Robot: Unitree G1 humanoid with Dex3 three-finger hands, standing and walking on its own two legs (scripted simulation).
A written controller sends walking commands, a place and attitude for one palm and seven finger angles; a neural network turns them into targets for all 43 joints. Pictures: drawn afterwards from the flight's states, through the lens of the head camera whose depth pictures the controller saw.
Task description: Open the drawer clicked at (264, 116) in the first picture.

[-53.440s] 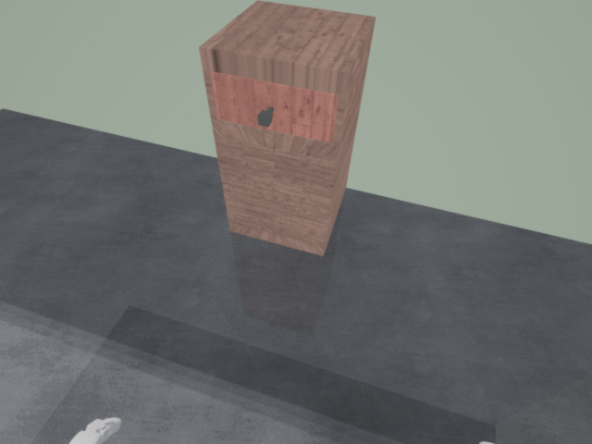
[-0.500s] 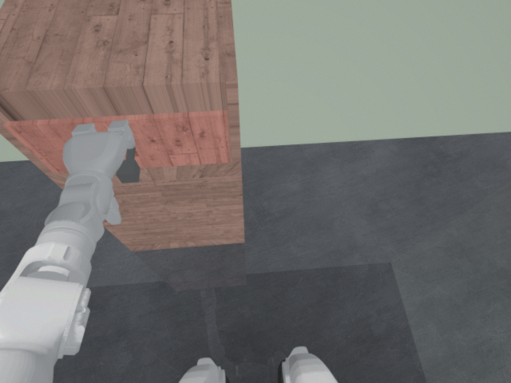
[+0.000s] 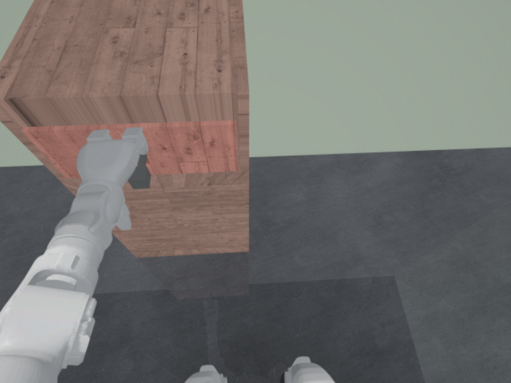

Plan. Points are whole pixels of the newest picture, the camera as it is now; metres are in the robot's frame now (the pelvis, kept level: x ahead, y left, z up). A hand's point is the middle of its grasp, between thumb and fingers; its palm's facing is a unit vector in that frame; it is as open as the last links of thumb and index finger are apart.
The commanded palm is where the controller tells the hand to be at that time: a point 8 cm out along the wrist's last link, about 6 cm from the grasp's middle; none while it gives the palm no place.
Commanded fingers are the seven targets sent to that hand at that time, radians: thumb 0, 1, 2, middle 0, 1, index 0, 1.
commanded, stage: move the hooked fingers above the handle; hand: left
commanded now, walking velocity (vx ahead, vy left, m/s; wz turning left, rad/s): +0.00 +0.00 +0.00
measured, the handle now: (140, 169) +0.51 +0.22 -0.06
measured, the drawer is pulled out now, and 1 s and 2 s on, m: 0.01 0.01 0.01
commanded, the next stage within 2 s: none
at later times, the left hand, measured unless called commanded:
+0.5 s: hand (130, 175) +0.47 +0.21 -0.01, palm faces -0.11 -0.05 -0.99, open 13.8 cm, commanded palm +0.45 +0.21 +0.05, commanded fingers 0.00 -0.50 0.30 -0.30 -1.20 -0.30 -1.20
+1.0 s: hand (133, 174) +0.46 +0.20 -0.01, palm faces -0.06 -0.05 -1.00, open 13.8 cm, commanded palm +0.46 +0.21 +0.04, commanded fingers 0.00 -0.50 0.30 -0.30 -1.20 -0.30 -1.20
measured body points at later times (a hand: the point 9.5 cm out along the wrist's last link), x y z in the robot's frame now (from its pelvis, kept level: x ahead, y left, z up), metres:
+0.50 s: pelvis +0.00 +0.00 +0.00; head +0.11 +0.00 +0.43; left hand +0.47 +0.21 +0.04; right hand +0.01 -0.27 -0.13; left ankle -0.02 +0.10 -0.69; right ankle +0.01 -0.13 -0.69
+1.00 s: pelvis +0.00 +0.00 +0.00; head +0.11 +0.01 +0.43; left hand +0.46 +0.21 +0.05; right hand +0.03 -0.27 -0.13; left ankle -0.02 +0.10 -0.69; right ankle +0.01 -0.13 -0.69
